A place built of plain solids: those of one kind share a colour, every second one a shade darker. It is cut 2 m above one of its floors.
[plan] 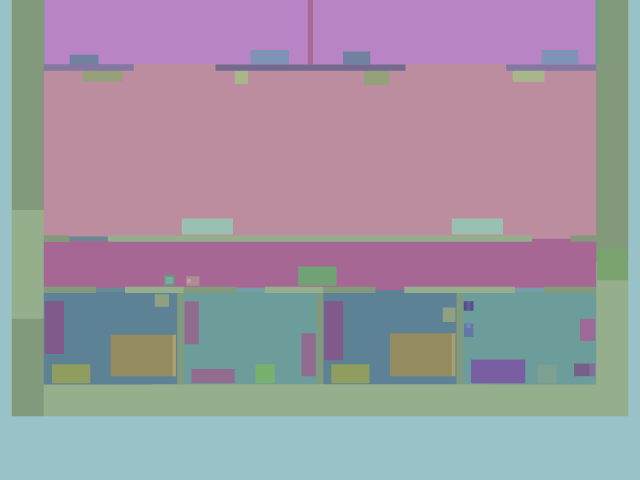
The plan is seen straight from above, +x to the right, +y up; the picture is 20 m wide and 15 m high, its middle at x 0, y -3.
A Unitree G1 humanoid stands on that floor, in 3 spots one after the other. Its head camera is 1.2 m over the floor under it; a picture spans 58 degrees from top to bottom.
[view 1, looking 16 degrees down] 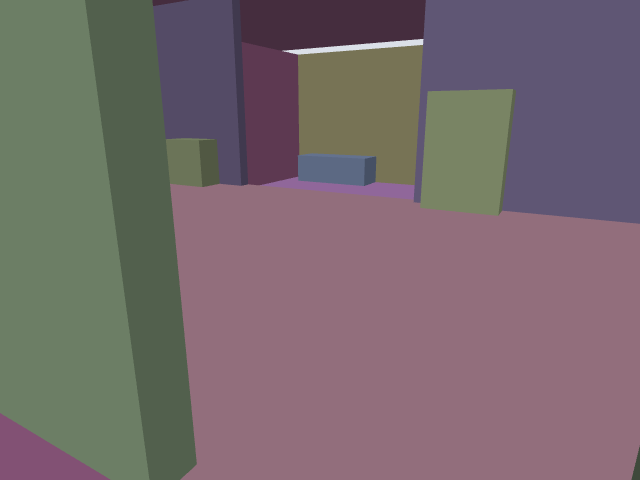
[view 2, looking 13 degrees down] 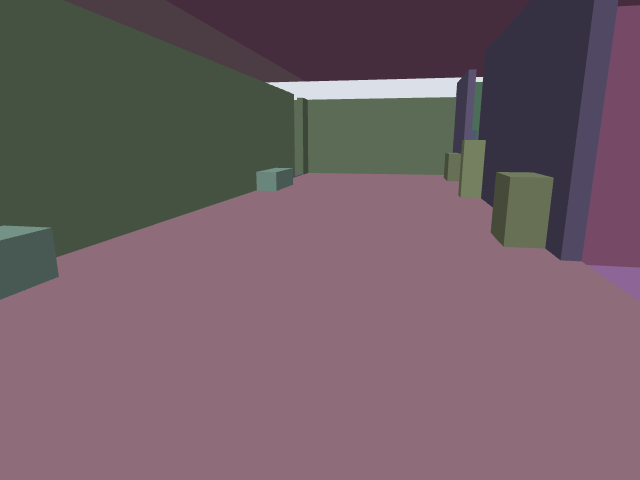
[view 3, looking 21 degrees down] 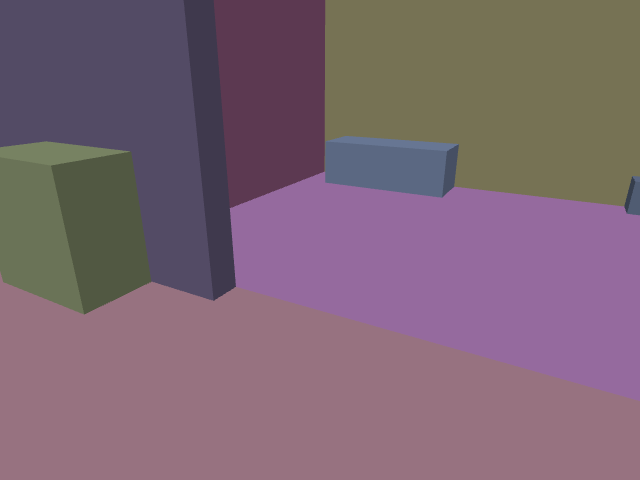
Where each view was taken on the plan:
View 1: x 7.63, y -3.76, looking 119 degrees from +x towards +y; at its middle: floor_upper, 4.36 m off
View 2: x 7.33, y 0.69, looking -169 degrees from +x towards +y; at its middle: floor_upper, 5.33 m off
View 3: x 4.25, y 0.69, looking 119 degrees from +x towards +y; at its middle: floor_lower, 5.58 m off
